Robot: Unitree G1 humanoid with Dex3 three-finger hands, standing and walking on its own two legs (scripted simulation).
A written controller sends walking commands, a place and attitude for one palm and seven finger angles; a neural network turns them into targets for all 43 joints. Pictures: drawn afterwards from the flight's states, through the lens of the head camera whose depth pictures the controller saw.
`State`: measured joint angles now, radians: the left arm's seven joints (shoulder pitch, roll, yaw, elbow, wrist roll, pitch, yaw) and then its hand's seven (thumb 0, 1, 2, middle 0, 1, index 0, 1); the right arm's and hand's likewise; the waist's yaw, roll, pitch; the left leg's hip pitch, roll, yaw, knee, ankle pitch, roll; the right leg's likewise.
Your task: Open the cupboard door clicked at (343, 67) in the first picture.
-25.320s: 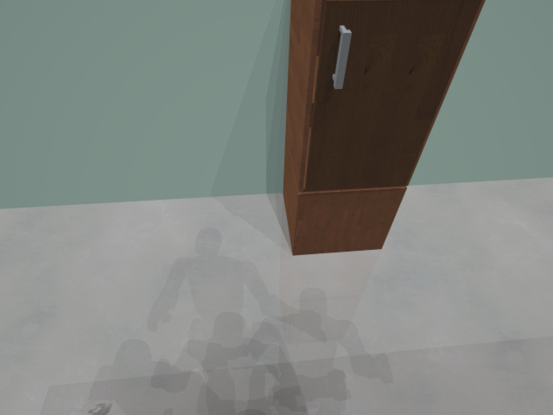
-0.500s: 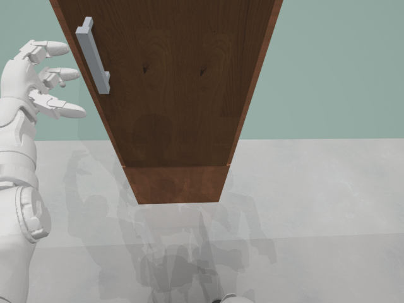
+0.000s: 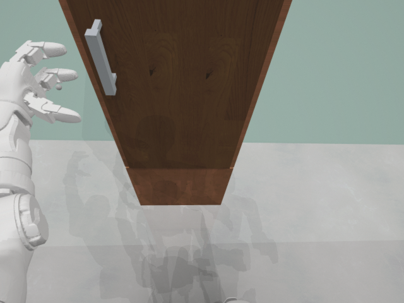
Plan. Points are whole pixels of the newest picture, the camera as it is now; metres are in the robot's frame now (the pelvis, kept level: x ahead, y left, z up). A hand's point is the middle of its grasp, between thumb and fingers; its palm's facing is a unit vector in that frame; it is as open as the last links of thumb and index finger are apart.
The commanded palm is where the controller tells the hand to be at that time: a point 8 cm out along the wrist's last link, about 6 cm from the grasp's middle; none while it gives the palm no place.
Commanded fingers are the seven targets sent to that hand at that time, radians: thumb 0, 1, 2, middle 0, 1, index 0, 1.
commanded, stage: slide the fingers in behind the handle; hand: left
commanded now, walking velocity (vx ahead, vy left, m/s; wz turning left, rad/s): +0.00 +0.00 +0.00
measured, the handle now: (104, 59) +0.55 +0.17 +0.15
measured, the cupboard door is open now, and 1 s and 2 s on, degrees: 0 0 0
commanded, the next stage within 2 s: move the hooked fingers beside the handle in 1.60 s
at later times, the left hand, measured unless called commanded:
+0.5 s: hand (78, 89) +0.47 +0.21 +0.14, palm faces -0.01 -1.00 +0.00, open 14.0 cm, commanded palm +0.45 +0.25 +0.14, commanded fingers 0.00 -0.50 0.30 -0.30 -1.20 -0.30 -1.20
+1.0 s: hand (91, 88) +0.48 +0.19 +0.14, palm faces +0.00 -1.00 -0.01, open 14.0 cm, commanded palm +0.46 +0.22 +0.14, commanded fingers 0.00 -0.50 0.30 -0.30 -1.20 -0.30 -1.20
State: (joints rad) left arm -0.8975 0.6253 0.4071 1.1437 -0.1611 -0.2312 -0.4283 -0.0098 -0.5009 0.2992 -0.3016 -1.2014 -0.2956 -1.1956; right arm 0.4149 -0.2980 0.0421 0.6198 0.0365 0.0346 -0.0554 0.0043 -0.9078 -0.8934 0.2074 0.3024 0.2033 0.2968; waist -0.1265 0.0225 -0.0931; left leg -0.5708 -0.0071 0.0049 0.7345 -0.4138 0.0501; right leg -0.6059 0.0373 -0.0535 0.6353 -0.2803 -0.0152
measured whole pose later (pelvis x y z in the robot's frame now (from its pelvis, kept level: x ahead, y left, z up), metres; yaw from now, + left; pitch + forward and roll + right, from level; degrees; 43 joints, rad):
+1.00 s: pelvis -0.01 +0.00 +0.00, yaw +1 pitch +13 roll -2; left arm -0.95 0.49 0.32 1.16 -0.14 -0.23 -0.26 -0.01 -0.50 0.30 -0.31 -1.24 -0.30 -1.20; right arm 0.42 -0.28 0.04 0.66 0.02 -0.02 -0.04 0.00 -0.91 -0.89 0.21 0.30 0.20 0.30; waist -0.12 0.03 -0.08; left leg -0.57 -0.02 0.00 0.74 -0.40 0.05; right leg -0.61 0.02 -0.06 0.66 -0.28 -0.02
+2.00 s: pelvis -0.01 -0.01 +0.00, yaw +2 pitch +12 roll -2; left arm -0.92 0.42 0.24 1.12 -0.17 -0.24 -0.20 -0.01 -0.50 0.30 -0.21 -1.20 -0.19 -1.16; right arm 0.39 -0.28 0.03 0.69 0.03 -0.04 -0.02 0.01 -0.91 -0.89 0.21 0.30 0.20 0.30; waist -0.09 0.04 -0.08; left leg -0.53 -0.03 -0.02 0.72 -0.40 0.04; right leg -0.57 0.01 -0.08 0.66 -0.30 -0.03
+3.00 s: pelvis +0.00 +0.00 +0.00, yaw +0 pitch +13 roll -2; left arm -0.87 0.55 0.37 1.11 -0.16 -0.22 -0.36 -0.01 -0.50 0.30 -0.30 -1.20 -0.30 -1.20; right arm 0.41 -0.29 0.04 0.63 0.04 0.01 -0.05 0.01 -0.91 -0.89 0.21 0.30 0.20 0.30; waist -0.11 0.03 -0.10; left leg -0.54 -0.02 0.01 0.72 -0.41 0.06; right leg -0.58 0.03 -0.05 0.63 -0.28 -0.01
